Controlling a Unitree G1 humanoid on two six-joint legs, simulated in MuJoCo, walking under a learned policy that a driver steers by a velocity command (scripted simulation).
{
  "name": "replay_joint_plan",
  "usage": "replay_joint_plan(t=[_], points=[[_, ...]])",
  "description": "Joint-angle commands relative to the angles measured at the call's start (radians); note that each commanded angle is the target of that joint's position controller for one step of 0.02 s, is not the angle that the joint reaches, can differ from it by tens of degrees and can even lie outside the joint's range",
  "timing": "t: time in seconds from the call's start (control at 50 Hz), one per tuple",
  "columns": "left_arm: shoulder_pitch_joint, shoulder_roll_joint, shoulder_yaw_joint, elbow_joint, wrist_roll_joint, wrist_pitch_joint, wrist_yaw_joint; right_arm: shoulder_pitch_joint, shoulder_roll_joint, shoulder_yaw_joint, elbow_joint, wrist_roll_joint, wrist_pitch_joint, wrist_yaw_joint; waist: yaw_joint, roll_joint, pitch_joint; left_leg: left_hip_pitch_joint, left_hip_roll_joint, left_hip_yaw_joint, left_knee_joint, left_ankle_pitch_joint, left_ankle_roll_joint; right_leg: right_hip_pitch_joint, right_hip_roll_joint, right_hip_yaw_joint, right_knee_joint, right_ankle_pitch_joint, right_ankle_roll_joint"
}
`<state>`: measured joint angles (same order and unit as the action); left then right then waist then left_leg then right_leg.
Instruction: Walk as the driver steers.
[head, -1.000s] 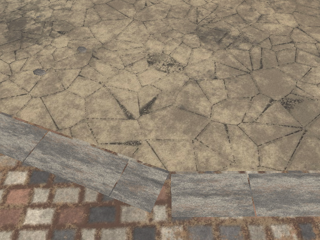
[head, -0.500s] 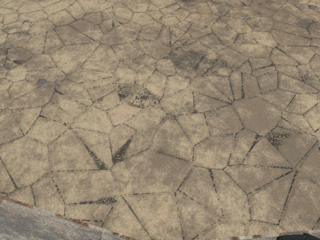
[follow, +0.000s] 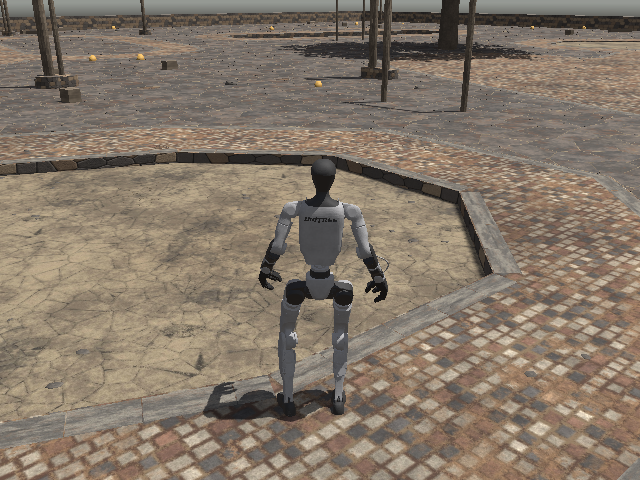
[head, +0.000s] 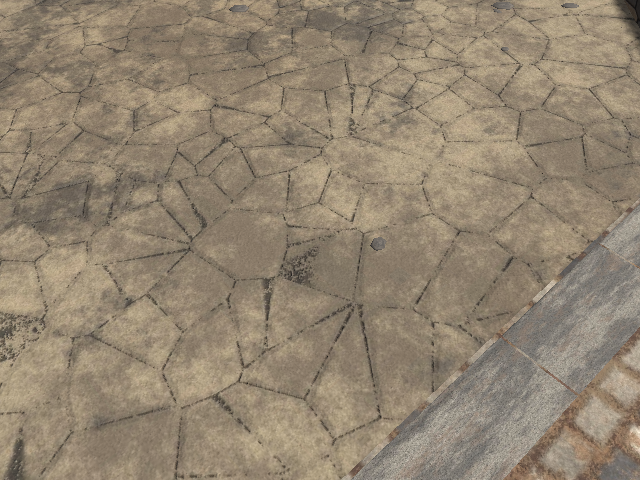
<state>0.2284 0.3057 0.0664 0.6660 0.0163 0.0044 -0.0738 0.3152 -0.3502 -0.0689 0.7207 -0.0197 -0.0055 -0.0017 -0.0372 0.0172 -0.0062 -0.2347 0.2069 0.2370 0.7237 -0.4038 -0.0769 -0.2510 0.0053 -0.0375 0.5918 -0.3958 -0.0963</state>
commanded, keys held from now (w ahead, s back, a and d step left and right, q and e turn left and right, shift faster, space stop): w+e+shift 1.00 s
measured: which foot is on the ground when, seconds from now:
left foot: up 0.00-0.28, down 0.30-0.80, up 0.82-1.00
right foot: down 0.00-0.30, up 0.32-0.78, down 0.80-1.00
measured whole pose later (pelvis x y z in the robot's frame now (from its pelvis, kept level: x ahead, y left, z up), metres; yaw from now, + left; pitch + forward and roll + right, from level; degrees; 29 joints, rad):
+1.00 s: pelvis +0.54 -0.35 -0.01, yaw -57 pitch -1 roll -1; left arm 0.37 0.34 0.07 0.80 0.02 -0.02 -0.02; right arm 0.13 -0.26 0.00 0.66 -0.06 -0.05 0.02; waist 0.04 -0.01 0.11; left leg -0.54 0.11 -0.07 1.10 -0.38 -0.06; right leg -0.26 0.25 -0.01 0.55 -0.27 -0.22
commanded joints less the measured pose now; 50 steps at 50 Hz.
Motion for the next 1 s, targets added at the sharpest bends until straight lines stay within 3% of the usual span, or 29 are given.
replay_joint_plan(t=[0.02, 0.06, 0.1, 0.14, 0.2, 0.22, 0.26, 0.28, 0.3, 0.32, 0.34, 0.36, 0.38, 0.4, 0.44, 0.52, 0.6, 0.68, 0.72, 0.74, 0.78, 0.8, 0.82, 0.84, 0.86, 0.88, 0.92, 0.96, 1.0], points=[[0.277, 0.284, 0.087, -0.015, -0.027, 0.042, 0.052, -0.358, -0.032, 0.005, -0.242, -0.05, -0.011, 0.038, 0.221, -0.164, 0.072, -0.825, -0.14, -0.229, 0.488, -0.194, -0.025, 0.419, -0.325, 0.743, -0.394, -0.157, -0.261], [0.175, 0.204, 0.058, -0.018, -0.009, 0.021, 0.073, -0.27, -0.075, 0.0, -0.195, -0.027, -0.039, 0.031, 0.118, -0.135, 0.099, -0.683, -0.088, -0.257, 0.374, -0.016, -0.012, 0.284, -0.229, 0.542, -0.362, -0.042, -0.213], [0.114, 0.176, 0.043, -0.028, -0.004, -0.002, 0.071, -0.217, -0.107, -0.009, -0.162, -0.035, -0.033, 0.031, 0.069, -0.148, 0.077, -0.526, -0.113, -0.246, 0.28, 0.063, -0.015, 0.17, -0.153, 0.473, -0.399, -0.046, -0.198], [0.107, 0.174, 0.043, -0.022, -0.01, -0.024, 0.064, -0.249, -0.091, 0.0, -0.162, -0.023, -0.019, 0.035, 0.064, -0.133, 0.091, -0.462, -0.141, -0.241, 0.171, 0.129, -0.023, 0.107, -0.125, 0.449, -0.412, -0.016, -0.201], [0.103, 0.212, 0.059, -0.014, -0.009, -0.043, 0.06, -0.331, -0.055, 0.019, -0.19, 0.002, -0.021, 0.044, 0.076, -0.144, 0.104, -0.277, -0.191, -0.24, -0.052, 0.239, -0.012, 0.017, -0.092, 0.438, -0.401, 0.099, -0.163], [0.087, 0.224, 0.061, -0.016, -0.013, -0.047, 0.063, -0.303, -0.055, 0.019, -0.188, -0.001, -0.024, 0.045, 0.064, -0.143, 0.083, -0.151, -0.223, -0.226, -0.075, 0.27, -0.007, -0.035, -0.085, 0.435, -0.397, 0.224, -0.143], [0.036, 0.235, 0.063, -0.024, -0.017, -0.051, 0.066, -0.161, -0.086, 0.004, -0.149, 0.009, -0.031, 0.03, -0.016, -0.144, 0.045, 0.075, -0.229, -0.246, -0.107, 0.266, 0.008, -0.092, -0.099, 0.462, -0.311, 0.344, -0.1], [-0.007, 0.242, 0.062, -0.035, -0.018, -0.054, 0.064, -0.007, -0.113, -0.012, -0.105, 0.008, -0.035, 0.016, -0.103, -0.087, -0.011, 0.252, -0.238, -0.241, -0.133, 0.242, 0.022, -0.135, -0.068, 0.443, -0.148, 0.427, -0.08], [-0.028, 0.22, 0.053, -0.04, -0.016, -0.059, 0.057, 0.181, -0.163, -0.034, -0.063, -0.005, -0.036, -0.001, -0.204, 0.006, -0.109, 0.458, -0.197, -0.263, -0.155, 0.132, 0.037, -0.212, 0.01, 0.369, 0.138, 0.438, -0.051], [-0.018, 0.083, 0.018, -0.082, -0.022, -0.067, 0.059, 0.334, -0.261, -0.054, -0.054, -0.029, -0.044, -0.026, -0.231, 0.297, -0.251, 0.634, 0.083, -0.618, -0.312, -0.385, 0.053, -0.37, 0.123, 0.256, 0.555, 0.011, -0.026], [0.046, 0.057, -0.003, -0.114, -0.048, -0.06, 0.062, 0.152, -0.249, -0.044, -0.098, -0.033, -0.047, -0.025, -0.084, 0.418, -0.217, 0.507, 0.218, -1.105, -0.539, -0.548, 0.095, -0.526, 0.136, 0.213, 0.738, -0.113, -0.028], [0.044, 0.105, 0.003, -0.069, -0.021, -0.042, 0.064, -0.007, -0.148, -0.023, -0.137, -0.025, -0.042, -0.024, -0.028, 0.216, -0.089, 0.358, 0.214, -1.038, -0.522, -0.541, 0.139, -0.548, 0.048, 0.198, 0.796, 0.02, -0.03], [0.019, 0.141, 0.011, -0.055, 0.001, -0.029, 0.051, -0.048, -0.088, -0.008, -0.142, -0.022, -0.039, -0.02, -0.016, 0.089, -0.045, 0.276, 0.183, -0.872, -0.475, -0.405, 0.17, -0.522, 0.001, 0.164, 0.771, 0.075, -0.024], [0.001, 0.135, 0.011, -0.05, 0.005, -0.018, 0.039, -0.047, -0.061, 0.002, -0.124, -0.022, -0.042, -0.014, -0.007, 0.045, -0.002, 0.206, 0.139, -0.72, -0.479, -0.237, 0.173, -0.497, -0.042, 0.154, 0.735, 0.1, -0.011], [-0.044, 0.107, -0.001, -0.073, 0.012, 0.01, 0.012, -0.02, -0.07, 0.004, -0.079, -0.014, -0.064, -0.009, 0.006, 0.108, 0.065, 0.126, 0.114, -0.564, -0.536, -0.114, 0.188, -0.507, -0.099, 0.146, 0.701, 0.123, 0.018], [-0.144, 0.098, -0.009, -0.108, 0.003, 0.03, -0.002, 0.031, -0.074, 0.001, -0.01, -0.004, -0.103, 0.009, 0.014, 0.05, 0.099, 0.165, 0.116, -0.325, -0.601, 0.148, 0.188, -0.609, -0.123, 0.144, 0.683, 0.294, 0.041], [-0.272, 0.088, -0.017, -0.143, 0.011, 0.032, -0.017, 0.052, -0.056, 0.008, 0.045, -0.011, -0.113, 0.005, 0.019, 0.015, 0.16, 0.185, 0.057, -0.074, -0.632, 0.346, 0.152, -0.615, -0.125, 0.046, 0.516, 0.428, 0.015], [-0.388, 0.056, -0.035, -0.16, 0.008, 0.019, -0.036, 0.114, -0.103, -0.006, 0.092, -0.014, -0.103, -0.005, -0.006, 0.001, 0.188, 0.305, 0.038, 0.066, -0.608, 0.594, 0.137, -0.536, -0.098, -0.087, 0.282, 0.389, -0.043], [-0.348, 0.057, -0.033, -0.142, -0.001, 0.013, -0.021, 0.111, -0.126, -0.008, 0.099, -0.009, -0.084, -0.009, 0.038, 0.036, 0.14, 0.338, 0.04, 0.114, -0.505, 1.069, 0.128, -0.365, -0.019, -0.166, 0.205, 0.327, -0.082], [-0.287, 0.076, -0.024, -0.124, -0.002, 0.01, -0.01, 0.112, -0.159, -0.015, 0.101, -0.007, -0.068, -0.012, 0.082, 0.069, 0.093, 0.372, 0.062, 0.113, -0.405, 1.277, 0.127, -0.281, 0.02, -0.175, 0.192, 0.27, -0.1], [-0.01, 0.151, 0.019, -0.043, -0.007, -0.007, 0.016, 0.075, -0.24, -0.039, 0.081, -0.006, -0.028, -0.008, 0.224, 0.095, -0.056, 0.298, 0.097, 0.077, -0.017, 1.418, 0.146, 0.06, 0.108, -0.167, 0.156, 0.125, -0.141], [0.219, 0.209, 0.056, 0.044, 0.004, -0.007, 0.039, 0.058, -0.226, -0.037, 0.065, -0.019, -0.024, -0.003, 0.298, 0.048, -0.153, 0.083, 0.073, 0.056, 0.325, 1.224, 0.128, 0.383, 0.14, -0.088, 0.126, 0.044, -0.169], [0.15, 0.283, 0.079, 0.034, -0.01, 0.008, 0.062, 0.059, -0.062, -0.006, 0.026, -0.028, -0.032, 0.029, 0.165, -0.214, -0.126, -0.377, -0.158, 0.03, 0.69, 0.032, 0.059, 0.624, -0.068, 0.296, 0.025, -0.017, -0.23], [0.155, 0.34, 0.084, 0.0, -0.003, 0.021, 0.049, 0.012, -0.091, 0.003, -0.082, -0.025, -0.062, 0.032, 0.144, -0.129, -0.263, -0.599, -0.227, -0.163, 0.812, -0.041, 0.029, 0.726, -0.18, 0.712, -0.16, -0.17, -0.346], [0.166, 0.305, 0.084, 0.003, -0.002, 0.021, 0.054, -0.063, -0.109, 0.005, -0.091, -0.006, -0.089, 0.028, 0.155, -0.026, -0.211, -0.595, -0.173, -0.265, 0.71, 0.068, 0.034, 0.627, -0.202, 0.743, -0.283, -0.232, -0.323], [0.136, 0.263, 0.077, 0.02, -0.004, 0.012, 0.062, -0.06, -0.097, 0.013, -0.084, 0.001, -0.104, 0.025, 0.112, 0.007, -0.076, -0.54, -0.138, -0.271, 0.594, 0.101, 0.04, 0.43, -0.198, 0.727, -0.343, -0.195, -0.307], [0.082, 0.23, 0.062, 0.025, 0.012, -0.027, 0.074, -0.066, -0.076, 0.022, -0.081, -0.027, -0.077, 0.018, 0.037, 0.071, 0.017, -0.421, -0.117, -0.278, 0.481, 0.021, 0.034, 0.2, -0.121, 0.594, -0.327, 0.013, -0.281], [0.098, 0.193, 0.042, 0.041, 0.0, -0.056, 0.066, -0.06, -0.047, 0.034, -0.079, -0.045, -0.035, 0.013, 0.015, 0.051, -0.007, -0.32, -0.117, -0.259, 0.414, -0.035, 0.017, 0.052, -0.075, 0.502, -0.341, 0.161, -0.281], [0.104, 0.172, 0.036, 0.047, 0.001, -0.073, 0.062, -0.15, -0.025, 0.044, -0.114, -0.043, -0.023, 0.013, 0.027, 0.045, 0.044, -0.313, -0.115, -0.238, 0.328, 0.056, -0.005, -0.07, -0.037, 0.479, -0.388, 0.197, -0.277]])
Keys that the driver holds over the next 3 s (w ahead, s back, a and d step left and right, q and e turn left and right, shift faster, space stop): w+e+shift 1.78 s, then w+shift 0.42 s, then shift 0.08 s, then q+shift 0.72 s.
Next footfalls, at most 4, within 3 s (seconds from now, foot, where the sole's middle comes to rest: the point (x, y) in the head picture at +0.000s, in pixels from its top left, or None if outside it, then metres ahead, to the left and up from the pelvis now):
0.30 left None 0.35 0.06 -0.76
0.80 right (520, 438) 0.57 -0.38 -0.76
1.26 left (612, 302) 0.91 -0.69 -0.76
1.70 right None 0.73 -1.16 -0.76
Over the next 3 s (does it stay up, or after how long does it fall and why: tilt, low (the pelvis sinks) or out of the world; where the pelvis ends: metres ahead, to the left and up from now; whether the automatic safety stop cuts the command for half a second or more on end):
stays up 0.57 -1.83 0.00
